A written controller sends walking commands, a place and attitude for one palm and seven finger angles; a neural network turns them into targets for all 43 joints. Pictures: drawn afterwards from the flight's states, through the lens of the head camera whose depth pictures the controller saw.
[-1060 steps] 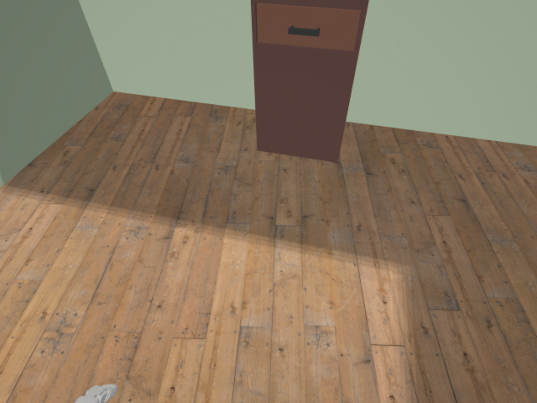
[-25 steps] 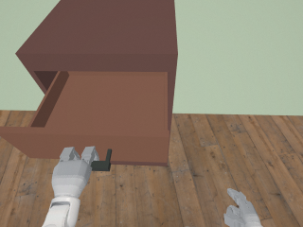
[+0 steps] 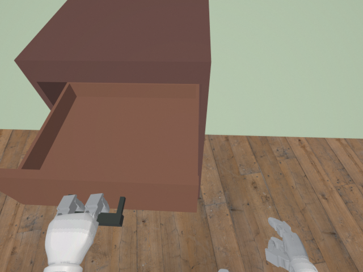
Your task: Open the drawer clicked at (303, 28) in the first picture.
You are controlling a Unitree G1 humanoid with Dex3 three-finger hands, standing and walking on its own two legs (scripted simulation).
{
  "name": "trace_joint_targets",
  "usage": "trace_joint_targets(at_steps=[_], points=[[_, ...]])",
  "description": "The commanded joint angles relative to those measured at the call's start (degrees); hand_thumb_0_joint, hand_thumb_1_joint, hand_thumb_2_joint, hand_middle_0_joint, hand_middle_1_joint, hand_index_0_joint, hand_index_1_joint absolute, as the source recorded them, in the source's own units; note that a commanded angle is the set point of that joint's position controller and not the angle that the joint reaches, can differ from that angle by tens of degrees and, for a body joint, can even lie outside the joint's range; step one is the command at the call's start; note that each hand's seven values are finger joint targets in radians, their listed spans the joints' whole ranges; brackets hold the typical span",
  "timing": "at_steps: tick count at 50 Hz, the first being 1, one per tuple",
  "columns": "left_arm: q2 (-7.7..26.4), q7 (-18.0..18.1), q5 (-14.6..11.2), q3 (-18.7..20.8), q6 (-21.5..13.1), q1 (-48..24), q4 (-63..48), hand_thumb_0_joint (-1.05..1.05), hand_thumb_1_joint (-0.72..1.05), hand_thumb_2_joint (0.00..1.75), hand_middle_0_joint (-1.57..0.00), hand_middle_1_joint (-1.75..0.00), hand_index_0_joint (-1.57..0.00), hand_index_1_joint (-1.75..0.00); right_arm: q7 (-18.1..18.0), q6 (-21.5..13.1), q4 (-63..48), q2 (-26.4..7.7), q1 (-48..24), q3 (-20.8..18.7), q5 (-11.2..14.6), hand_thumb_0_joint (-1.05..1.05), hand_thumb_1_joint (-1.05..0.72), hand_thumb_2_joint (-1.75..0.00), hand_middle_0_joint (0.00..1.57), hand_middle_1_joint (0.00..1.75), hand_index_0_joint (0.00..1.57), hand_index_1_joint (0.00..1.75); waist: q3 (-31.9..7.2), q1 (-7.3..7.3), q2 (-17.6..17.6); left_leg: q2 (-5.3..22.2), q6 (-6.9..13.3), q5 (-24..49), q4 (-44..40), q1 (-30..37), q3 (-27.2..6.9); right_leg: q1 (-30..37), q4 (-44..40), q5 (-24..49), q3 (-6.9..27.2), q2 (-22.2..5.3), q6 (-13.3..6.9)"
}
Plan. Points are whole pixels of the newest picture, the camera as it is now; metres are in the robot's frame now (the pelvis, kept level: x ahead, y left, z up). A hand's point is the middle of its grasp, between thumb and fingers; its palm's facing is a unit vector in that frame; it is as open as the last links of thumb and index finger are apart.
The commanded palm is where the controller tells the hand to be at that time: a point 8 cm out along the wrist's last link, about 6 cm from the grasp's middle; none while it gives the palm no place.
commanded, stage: pull the drawer open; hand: left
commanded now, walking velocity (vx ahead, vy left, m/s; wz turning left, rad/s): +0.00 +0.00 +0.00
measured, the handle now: (93, 209) +0.24 +0.22 +0.00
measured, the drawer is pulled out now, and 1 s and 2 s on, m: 0.29 0.30 0.30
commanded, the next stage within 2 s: open the thumb to release the handle in 0.26 s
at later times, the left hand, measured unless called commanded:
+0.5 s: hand (84, 243) +0.18 +0.22 -0.02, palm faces +0.04 -0.06 -1.00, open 5.9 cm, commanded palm +0.15 +0.24 +0.03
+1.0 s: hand (84, 244) +0.18 +0.22 -0.01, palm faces +0.03 -0.08 -1.00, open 13.5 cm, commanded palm +0.15 +0.23 +0.03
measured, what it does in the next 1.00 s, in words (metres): stands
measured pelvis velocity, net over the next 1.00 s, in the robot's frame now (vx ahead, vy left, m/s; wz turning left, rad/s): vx -0.03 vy -0.01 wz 0.03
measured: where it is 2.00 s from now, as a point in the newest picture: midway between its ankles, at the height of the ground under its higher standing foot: outside the picture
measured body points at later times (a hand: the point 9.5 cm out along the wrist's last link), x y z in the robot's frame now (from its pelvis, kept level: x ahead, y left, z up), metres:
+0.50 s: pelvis -0.01 +0.00 -0.02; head +0.06 -0.03 +0.43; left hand +0.17 +0.22 +0.04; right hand +0.20 -0.23 -0.12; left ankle -0.04 +0.12 -0.69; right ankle +0.01 -0.10 -0.69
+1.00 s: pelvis -0.03 -0.01 +0.00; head +0.02 -0.03 +0.44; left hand +0.17 +0.22 +0.04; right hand +0.19 -0.24 -0.11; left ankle -0.04 +0.12 -0.69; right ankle +0.01 -0.10 -0.69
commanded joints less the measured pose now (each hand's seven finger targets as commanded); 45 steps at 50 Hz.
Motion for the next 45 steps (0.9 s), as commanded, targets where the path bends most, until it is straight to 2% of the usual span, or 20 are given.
trace_joint_targets(at_steps=[1,3,5,8,11,14,17,18,19,20,21,24,26,30,31,33,35,38,42,45], points=[[8.02,4.10,-0.41,8.21,0.45,8.80,-12.36,0.00,0.90,0.90,-0.40,-1.35,-0.40,-1.35,0.22,-2.58,-9.12,-5.90,-6.02,-1.85,-0.41,0.00,-0.90,-0.90,0.20,0.30,0.20,0.30,-12.68,3.55,0.23,-4.05,0.22,25.14,-3.57,4.71,-2.94,10.51,-4.32,25.42,3.64,1.42,-1.43],[7.12,4.28,-0.81,7.27,0.45,10.22,-12.84,0.00,0.90,0.90,-0.40,-1.35,-0.40,-1.35,0.67,-2.52,-9.31,-5.94,-5.91,-1.91,-0.36,0.00,-0.90,-0.90,0.20,0.30,0.20,0.30,-12.01,3.16,-1.48,-3.96,0.30,24.27,-3.10,4.12,-3.17,9.38,-4.13,23.98,3.26,1.41,-1.33],[7.98,4.34,-0.95,8.21,0.43,10.45,-14.02,0.00,0.90,0.90,-0.40,-1.35,-0.40,-1.35,0.57,-2.22,-9.61,-6.08,-5.99,-1.99,-0.31,0.00,-0.90,-0.90,0.20,0.30,0.20,0.30,-12.03,3.11,-0.94,-3.86,0.32,23.68,-3.07,3.82,-3.34,9.47,-3.97,23.36,2.89,1.55,-1.48],[6.93,4.63,-0.90,7.09,0.31,12.23,-14.49,0.00,0.90,0.90,-0.40,-1.35,-0.40,-1.35,0.86,-2.57,-10.11,-5.95,-5.73,-1.87,-0.62,0.00,-0.90,-0.90,0.20,0.30,0.20,0.30,-11.68,3.13,-1.82,-3.99,0.38,22.25,-2.20,3.48,-3.49,7.21,-3.53,20.81,3.40,1.59,-1.42],[8.61,4.57,-1.51,9.20,0.03,17.20,-15.04,0.00,0.90,0.90,-0.40,-1.35,-0.40,-1.35,0.88,-2.70,-10.60,-5.93,-5.64,-1.51,-0.45,0.00,-0.90,-0.90,0.20,0.30,0.20,0.30,-12.85,4.23,-1.83,-4.13,0.28,23.70,-2.12,2.98,-3.42,9.10,-2.85,23.69,4.28,1.51,-1.49],[8.55,4.13,-1.96,9.13,-0.04,18.26,-16.41,0.00,0.90,0.90,-0.40,-1.35,-0.40,-1.35,1.10,-2.46,-10.76,-6.00,-5.64,-1.56,-0.37,0.00,-0.90,-0.90,0.20,0.30,0.20,0.30,-12.15,3.94,-2.58,-4.11,0.44,23.12,-1.84,1.95,-3.28,9.72,-2.98,25.07,4.41,1.14,-1.30],[9.48,4.43,-2.12,10.48,-0.40,20.29,-16.59,0.00,0.90,0.90,-0.40,-1.35,-0.40,-1.35,1.13,-2.38,-10.92,-5.88,-5.64,-1.39,-0.45,0.00,-0.90,-0.90,0.20,0.30,0.20,0.30,-12.21,4.30,-0.92,-4.15,0.32,23.69,-1.57,1.85,-3.27,9.69,-2.52,26.16,4.96,1.10,-1.44],[11.34,4.97,-0.03,10.10,-0.17,-2.07,-15.37,0.00,0.90,0.90,-0.40,-1.35,-0.40,-1.35,0.24,-1.62,-8.15,-7.15,-6.32,-1.57,-1.01,0.00,-0.90,-0.90,0.20,0.30,0.20,0.30,-9.89,-0.68,-2.86,-4.14,0.35,18.96,0.27,0.19,-4.04,2.94,-2.39,21.74,5.56,0.85,-1.18],[10.80,5.59,0.58,11.90,-0.52,-1.70,-14.06,0.00,0.83,0.87,-0.40,-1.34,-0.40,-1.34,-0.42,-1.87,-8.98,-6.29,-5.45,-2.14,-1.32,0.00,-0.90,-0.90,0.20,0.30,0.20,0.30,-10.84,1.45,-1.02,-4.03,0.55,16.86,-0.28,-0.06,-3.70,4.42,-2.49,18.63,3.71,0.73,-1.01],[11.11,6.01,0.74,11.59,-0.56,-2.73,-13.72,0.00,0.76,0.84,-0.39,-1.34,-0.39,-1.34,-0.72,-2.08,-8.81,-6.55,-5.33,-1.93,-1.43,0.00,-0.90,-0.90,0.20,0.30,0.20,0.30,-9.97,0.87,-0.51,-4.25,0.54,16.39,-0.26,0.30,-3.91,2.96,-2.87,17.48,4.32,0.94,-1.42],[11.18,6.48,0.69,12.90,-0.39,2.22,-10.12,0.00,0.69,0.81,-0.38,-1.33,-0.38,-1.33,-0.82,-2.62,-8.56,-6.12,-4.95,-2.23,-1.15,0.00,-0.90,-0.90,0.20,0.30,0.20,0.30,-11.41,2.19,-0.97,-4.29,0.46,16.45,-0.21,0.72,-3.41,4.07,-2.75,17.15,4.05,1.04,-1.32],[9.52,6.67,-0.66,10.43,1.01,1.22,-12.92,0.00,0.48,0.72,-0.37,-1.30,-0.37,-1.30,-0.89,-2.65,-8.96,-6.45,-4.61,-2.74,-0.76,0.00,-0.90,-0.90,0.20,0.30,0.20,0.30,-15.67,2.12,-0.15,-4.30,0.28,18.93,-0.51,2.81,-3.31,6.15,-2.53,19.83,3.25,0.95,-1.24],[10.12,6.61,-1.29,10.82,2.38,1.73,-12.49,0.00,0.34,0.66,-0.36,-1.29,-0.36,-1.29,-1.27,-2.41,-8.65,-6.43,-4.80,-2.52,-0.45,0.00,-0.90,-0.90,0.20,0.30,0.20,0.30,-17.07,2.13,-1.71,-4.39,0.27,20.20,-0.93,3.31,-3.15,8.28,-2.85,22.54,3.54,0.81,-1.02],[10.91,5.00,-1.46,10.62,3.83,-1.64,-9.86,0.00,0.06,0.54,-0.34,-1.26,-0.34,-1.26,-2.49,-1.79,-8.17,-6.31,-6.37,-1.91,0.31,0.00,-0.90,-0.90,0.20,0.30,0.20,0.30,-13.12,1.80,-5.19,-4.51,0.70,16.20,-2.81,0.66,-2.92,10.68,-5.28,20.93,3.49,0.57,-0.53],[10.77,4.80,-1.15,10.36,3.70,-0.66,-9.53,0.00,-0.01,0.51,-0.33,-1.25,-0.33,-1.25,-2.65,-1.95,-8.32,-6.19,-6.49,-1.70,0.27,0.00,-0.90,-0.90,0.20,0.30,0.20,0.30,-12.55,2.38,-4.07,-4.70,0.70,15.83,-3.27,0.55,-2.70,10.84,-5.28,20.22,3.46,0.60,-0.51],[10.14,3.99,-1.52,9.55,3.66,0.46,-8.54,0.00,-0.15,0.45,-0.32,-1.24,-0.32,-1.24,-2.79,-2.06,-8.25,-5.87,-6.80,-1.39,0.49,0.00,-0.90,-0.90,0.20,0.30,0.20,0.30,-10.91,2.57,-4.66,-4.71,0.77,14.95,-4.10,0.31,-2.55,11.52,-6.27,19.54,3.22,0.42,-0.43],[11.41,3.36,-1.69,10.75,3.26,0.30,-9.23,0.00,-0.29,0.39,-0.32,-1.22,-0.32,-1.22,-2.98,-1.89,-8.47,-5.95,-7.28,-1.38,0.68,0.00,-0.90,-0.90,0.20,0.30,0.20,0.30,-11.26,2.94,-2.81,-4.70,0.76,14.87,-4.66,0.83,-2.49,12.53,-6.95,18.84,3.73,0.37,-0.61],[9.74,2.96,-1.08,8.43,2.58,-1.80,-8.84,0.00,-0.50,0.30,-0.30,-1.20,-0.30,-1.20,-2.79,-2.06,-8.17,-5.85,-7.21,-1.26,0.45,0.00,-0.90,-0.90,0.20,0.30,0.20,0.30,-9.21,2.28,-1.16,-4.64,0.75,13.51,-4.98,1.48,-2.49,9.84,-7.53,14.72,3.31,0.55,-0.70],[9.72,2.56,-1.09,8.26,2.12,-5.21,-6.98,0.00,-0.50,0.30,-0.30,-1.20,-0.30,-1.20,-2.88,-2.17,-7.79,-5.93,-7.01,-1.46,0.50,0.00,-0.90,-0.90,0.20,0.30,0.20,0.30,-7.17,1.71,-2.08,-4.52,0.93,10.45,-5.36,0.69,-2.63,8.77,-9.08,9.61,2.95,0.26,-0.46],[11.11,2.63,-0.87,9.83,1.53,-6.79,-6.45,0.00,-0.50,0.30,-0.30,-1.20,-0.30,-1.20,-3.29,-2.36,-7.68,-5.90,-7.16,-1.51,0.40,0.00,-0.90,-0.90,0.20,0.30,0.20,0.30,-8.54,2.26,-1.79,-4.75,0.97,10.01,-5.46,0.52,-2.69,9.59,-9.31,8.82,3.64,0.20,-0.61]])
